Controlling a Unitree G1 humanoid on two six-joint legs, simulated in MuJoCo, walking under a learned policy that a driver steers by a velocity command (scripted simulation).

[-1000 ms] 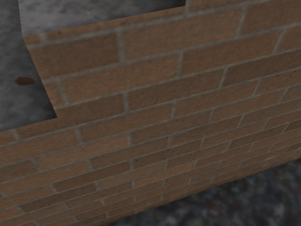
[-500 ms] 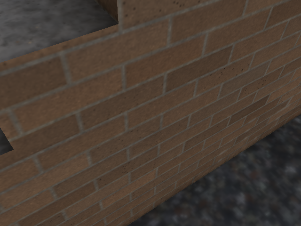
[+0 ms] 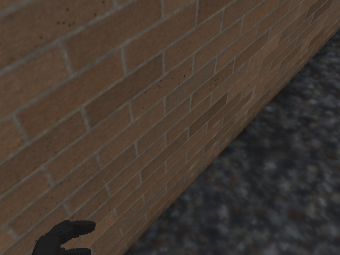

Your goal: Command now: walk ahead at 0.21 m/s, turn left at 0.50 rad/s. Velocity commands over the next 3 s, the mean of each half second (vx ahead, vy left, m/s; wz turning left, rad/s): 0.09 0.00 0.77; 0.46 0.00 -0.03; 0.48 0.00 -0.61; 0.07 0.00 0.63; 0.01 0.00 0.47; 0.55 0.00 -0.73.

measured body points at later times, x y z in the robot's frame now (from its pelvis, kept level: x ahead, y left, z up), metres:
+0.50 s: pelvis -0.02 +0.00 +0.00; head +0.02 +0.06 +0.44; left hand +0.06 +0.34 -0.10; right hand +0.24 -0.22 -0.07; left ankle +0.02 +0.11 -0.74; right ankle +0.08 -0.14 -0.68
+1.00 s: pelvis +0.04 -0.05 +0.00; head +0.06 -0.05 +0.45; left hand +0.07 +0.23 -0.10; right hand +0.32 -0.17 -0.09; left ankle -0.05 +0.07 -0.74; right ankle +0.05 -0.12 -0.74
